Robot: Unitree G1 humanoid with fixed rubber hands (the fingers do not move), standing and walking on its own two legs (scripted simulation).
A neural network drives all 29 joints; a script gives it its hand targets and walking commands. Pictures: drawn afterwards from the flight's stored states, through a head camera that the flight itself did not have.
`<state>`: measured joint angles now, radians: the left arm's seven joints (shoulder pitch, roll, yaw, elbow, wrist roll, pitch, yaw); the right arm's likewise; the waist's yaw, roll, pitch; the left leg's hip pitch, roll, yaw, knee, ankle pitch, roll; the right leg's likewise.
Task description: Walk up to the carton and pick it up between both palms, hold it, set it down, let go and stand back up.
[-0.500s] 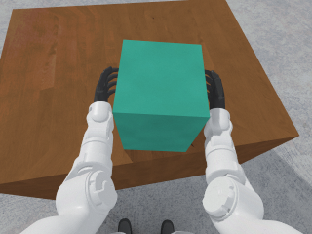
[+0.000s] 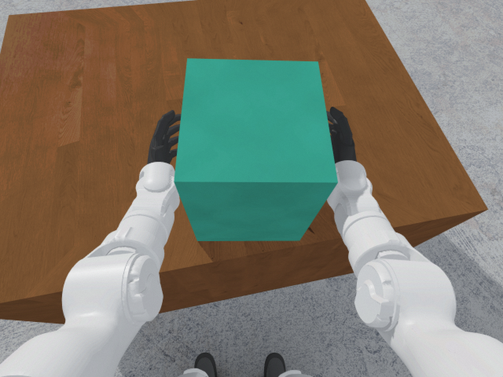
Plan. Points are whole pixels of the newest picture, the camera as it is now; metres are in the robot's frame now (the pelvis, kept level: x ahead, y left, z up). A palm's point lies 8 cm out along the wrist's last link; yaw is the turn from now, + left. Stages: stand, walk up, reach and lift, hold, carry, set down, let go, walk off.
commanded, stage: set down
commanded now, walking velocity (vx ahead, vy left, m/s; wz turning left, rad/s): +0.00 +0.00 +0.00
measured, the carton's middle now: (250, 161) +0.45 +0.01 -0.01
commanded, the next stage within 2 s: none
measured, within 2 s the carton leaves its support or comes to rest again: neither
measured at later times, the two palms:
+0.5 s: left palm (129, 149) +0.45 +0.20 +0.03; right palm (382, 141) +0.46 -0.20 +0.05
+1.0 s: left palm (108, 109) +0.45 +0.20 +0.12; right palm (398, 107) +0.46 -0.19 +0.13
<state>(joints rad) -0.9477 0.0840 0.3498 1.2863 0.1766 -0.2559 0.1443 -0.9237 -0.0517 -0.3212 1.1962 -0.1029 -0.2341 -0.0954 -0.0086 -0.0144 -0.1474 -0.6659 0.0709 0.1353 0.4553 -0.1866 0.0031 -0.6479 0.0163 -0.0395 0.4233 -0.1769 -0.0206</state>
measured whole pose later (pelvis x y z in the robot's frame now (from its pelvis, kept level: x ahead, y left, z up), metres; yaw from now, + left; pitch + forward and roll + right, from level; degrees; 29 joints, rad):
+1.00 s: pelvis -0.03 -0.01 -0.01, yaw +2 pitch +23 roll -1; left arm -1.25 0.33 -0.09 1.43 -0.29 -0.05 0.08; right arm -1.18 -0.32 0.01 1.31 0.34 0.00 -0.06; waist -0.02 -0.03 -0.24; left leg -0.75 0.05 0.03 0.48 -0.14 -0.03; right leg -0.72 0.02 -0.06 0.47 -0.15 -0.04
